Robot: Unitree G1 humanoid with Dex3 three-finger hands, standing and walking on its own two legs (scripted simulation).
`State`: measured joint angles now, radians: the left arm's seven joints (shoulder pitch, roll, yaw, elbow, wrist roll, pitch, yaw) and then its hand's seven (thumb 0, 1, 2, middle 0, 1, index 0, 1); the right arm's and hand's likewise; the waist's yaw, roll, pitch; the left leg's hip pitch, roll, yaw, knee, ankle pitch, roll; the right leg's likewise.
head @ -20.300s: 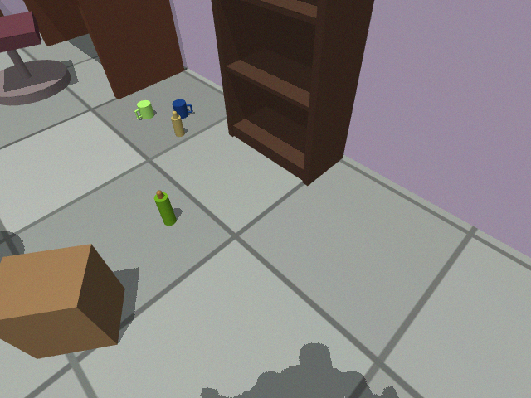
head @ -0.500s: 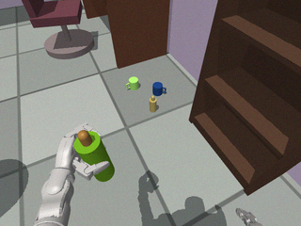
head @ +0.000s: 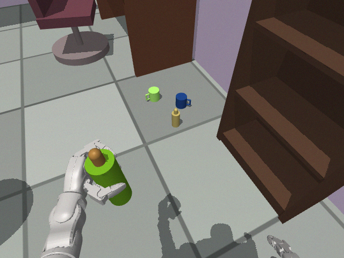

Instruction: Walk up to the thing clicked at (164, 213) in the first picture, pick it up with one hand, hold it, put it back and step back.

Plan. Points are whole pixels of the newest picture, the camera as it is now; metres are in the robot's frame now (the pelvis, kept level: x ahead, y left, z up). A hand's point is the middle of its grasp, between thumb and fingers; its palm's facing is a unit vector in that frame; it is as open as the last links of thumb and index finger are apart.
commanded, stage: hold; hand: left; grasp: from the side
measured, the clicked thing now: (109, 176) +0.31 +0.16 +0.03
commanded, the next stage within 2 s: crouch in 1.46 s
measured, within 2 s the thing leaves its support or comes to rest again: neither
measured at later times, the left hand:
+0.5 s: hand (111, 169) +0.32 +0.16 +0.04, palm faces -0.06 -1.00 -0.05, open 9.5 cm
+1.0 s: hand (111, 168) +0.33 +0.16 +0.03, palm faces -0.04 -1.00 -0.02, open 9.5 cm
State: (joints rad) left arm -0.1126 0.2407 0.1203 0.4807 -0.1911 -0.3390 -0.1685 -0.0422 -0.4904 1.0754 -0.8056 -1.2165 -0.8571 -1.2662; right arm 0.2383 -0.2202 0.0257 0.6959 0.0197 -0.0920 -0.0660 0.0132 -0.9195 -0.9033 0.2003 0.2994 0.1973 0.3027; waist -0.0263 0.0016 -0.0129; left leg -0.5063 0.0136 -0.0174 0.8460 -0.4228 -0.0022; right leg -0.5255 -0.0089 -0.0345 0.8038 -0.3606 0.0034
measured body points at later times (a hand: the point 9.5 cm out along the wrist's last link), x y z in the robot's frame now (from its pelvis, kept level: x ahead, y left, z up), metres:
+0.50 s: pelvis +0.01 +0.00 +0.00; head +0.04 +0.00 +0.45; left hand +0.32 +0.21 +0.04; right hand +0.12 -0.25 -0.11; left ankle +0.01 +0.12 -0.70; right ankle +0.03 -0.12 -0.70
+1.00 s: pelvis +0.00 +0.00 +0.00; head +0.04 +0.01 +0.45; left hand +0.32 +0.21 +0.04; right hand +0.12 -0.25 -0.11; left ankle +0.01 +0.12 -0.70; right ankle +0.03 -0.12 -0.70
